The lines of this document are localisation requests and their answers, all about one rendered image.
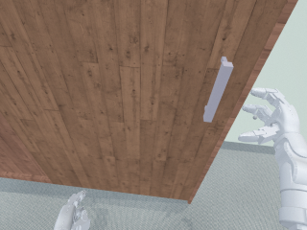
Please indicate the wardrobe door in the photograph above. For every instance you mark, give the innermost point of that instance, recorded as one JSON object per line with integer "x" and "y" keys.
{"x": 110, "y": 94}
{"x": 14, "y": 156}

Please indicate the handle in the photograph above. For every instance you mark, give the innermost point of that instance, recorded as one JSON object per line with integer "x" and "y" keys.
{"x": 218, "y": 90}

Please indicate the left robot hand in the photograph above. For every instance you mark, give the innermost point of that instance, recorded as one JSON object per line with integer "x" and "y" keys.
{"x": 69, "y": 215}

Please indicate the right robot forearm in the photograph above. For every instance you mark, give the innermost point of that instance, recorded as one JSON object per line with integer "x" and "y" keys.
{"x": 291, "y": 156}

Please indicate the right robot hand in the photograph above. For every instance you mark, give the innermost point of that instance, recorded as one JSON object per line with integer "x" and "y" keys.
{"x": 285, "y": 117}

